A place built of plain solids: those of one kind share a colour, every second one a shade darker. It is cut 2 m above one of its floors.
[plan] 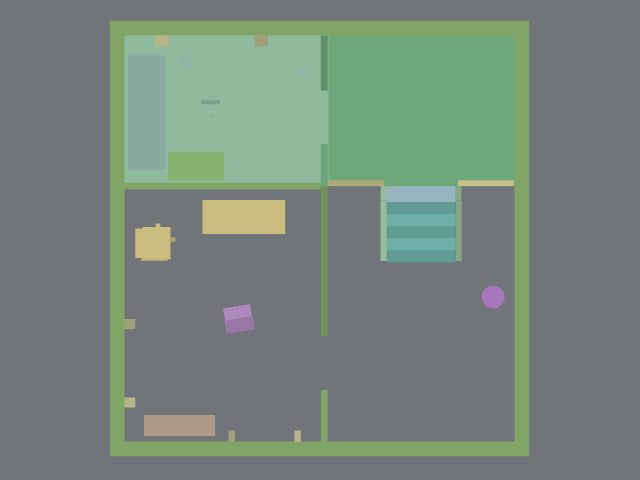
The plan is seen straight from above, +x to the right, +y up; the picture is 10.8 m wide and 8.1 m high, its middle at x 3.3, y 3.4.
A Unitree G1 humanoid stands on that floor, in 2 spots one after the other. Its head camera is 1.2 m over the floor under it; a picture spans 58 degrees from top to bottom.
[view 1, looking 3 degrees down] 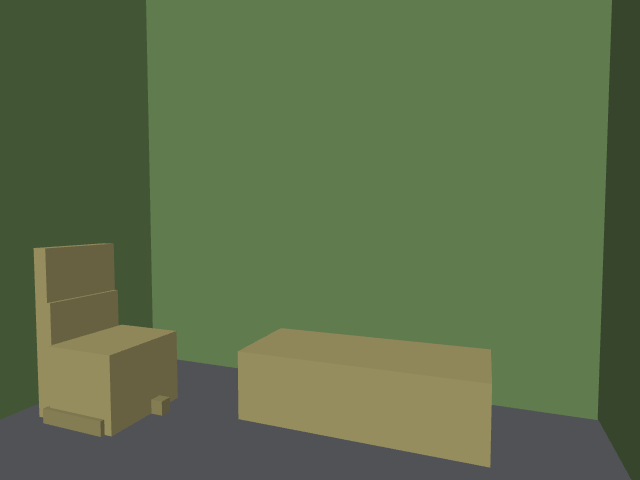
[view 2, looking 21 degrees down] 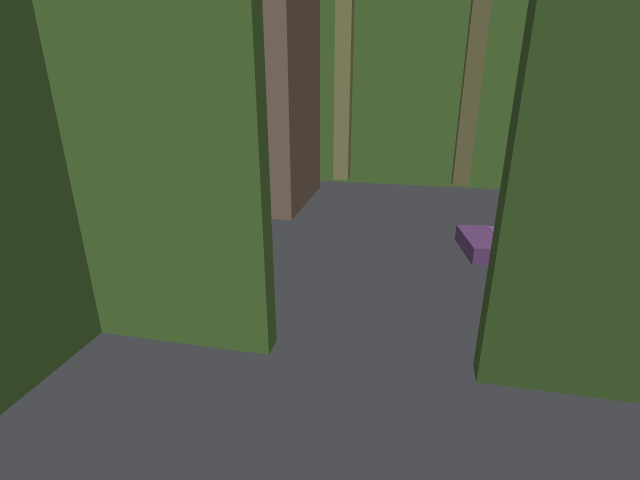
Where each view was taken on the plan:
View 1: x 2.67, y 1.32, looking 111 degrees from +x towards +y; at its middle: wall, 3.14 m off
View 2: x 5.01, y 1.44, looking -168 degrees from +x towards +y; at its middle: ground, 3.35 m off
